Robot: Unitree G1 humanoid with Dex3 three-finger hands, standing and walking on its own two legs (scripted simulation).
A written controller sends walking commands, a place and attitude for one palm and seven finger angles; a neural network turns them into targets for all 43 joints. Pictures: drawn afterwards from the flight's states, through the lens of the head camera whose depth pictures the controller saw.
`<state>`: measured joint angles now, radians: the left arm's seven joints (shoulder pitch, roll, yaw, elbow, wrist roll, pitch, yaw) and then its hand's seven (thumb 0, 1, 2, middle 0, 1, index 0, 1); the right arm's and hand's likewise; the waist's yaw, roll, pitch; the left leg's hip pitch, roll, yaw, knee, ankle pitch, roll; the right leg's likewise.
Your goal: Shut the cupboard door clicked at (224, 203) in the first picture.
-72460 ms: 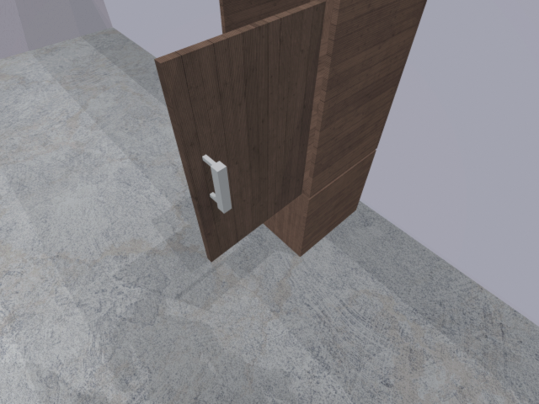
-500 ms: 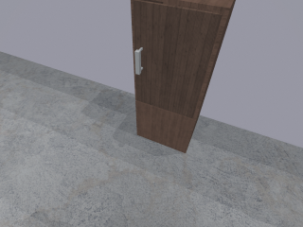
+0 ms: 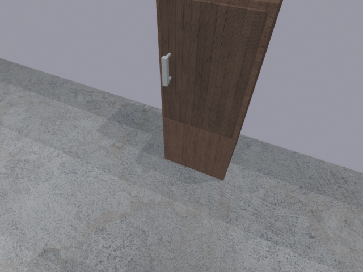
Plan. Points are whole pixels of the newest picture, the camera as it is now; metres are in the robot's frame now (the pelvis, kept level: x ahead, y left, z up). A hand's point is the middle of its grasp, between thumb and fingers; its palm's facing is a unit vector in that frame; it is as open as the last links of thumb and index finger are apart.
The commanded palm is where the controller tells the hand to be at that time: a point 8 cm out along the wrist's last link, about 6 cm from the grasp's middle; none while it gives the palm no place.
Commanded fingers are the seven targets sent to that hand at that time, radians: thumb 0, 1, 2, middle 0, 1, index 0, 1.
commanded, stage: look to check the result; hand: left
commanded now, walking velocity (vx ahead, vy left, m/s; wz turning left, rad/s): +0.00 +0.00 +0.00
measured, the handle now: (167, 69) +0.90 +0.11 -0.03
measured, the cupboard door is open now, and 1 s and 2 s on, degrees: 0 0 0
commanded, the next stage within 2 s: walk to a spot facing it in 0.26 s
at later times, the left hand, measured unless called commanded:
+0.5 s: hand out of the picture -0.01 +0.16 -0.18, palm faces +0.06 -0.99 -0.16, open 7.4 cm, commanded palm none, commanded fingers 0.00 0.90 0.90 -0.20 -0.30 -0.20 -0.30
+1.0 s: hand out of the picture +0.08 +0.22 -0.15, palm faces +0.29 -0.91 -0.29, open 7.4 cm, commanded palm none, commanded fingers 0.00 0.90 0.90 -0.20 -0.30 -0.20 -0.30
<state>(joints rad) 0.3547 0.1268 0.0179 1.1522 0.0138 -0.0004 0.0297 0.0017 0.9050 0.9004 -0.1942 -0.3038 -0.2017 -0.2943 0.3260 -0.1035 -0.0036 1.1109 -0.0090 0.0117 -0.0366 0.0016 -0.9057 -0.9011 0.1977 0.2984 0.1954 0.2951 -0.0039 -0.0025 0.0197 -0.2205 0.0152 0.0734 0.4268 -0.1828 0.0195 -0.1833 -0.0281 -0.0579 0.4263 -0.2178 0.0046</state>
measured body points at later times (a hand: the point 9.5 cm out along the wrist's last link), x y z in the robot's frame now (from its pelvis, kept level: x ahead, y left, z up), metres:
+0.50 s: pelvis +0.01 -0.01 +0.00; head +0.02 +0.00 +0.45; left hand -0.01 +0.21 -0.17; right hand -0.01 -0.21 -0.16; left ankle +0.03 +0.11 -0.74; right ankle +0.01 -0.12 -0.74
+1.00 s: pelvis +0.00 -0.02 +0.00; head +0.06 -0.01 +0.44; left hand +0.06 +0.27 -0.13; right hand +0.11 -0.26 -0.15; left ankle +0.03 +0.11 -0.74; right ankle +0.00 -0.17 -0.71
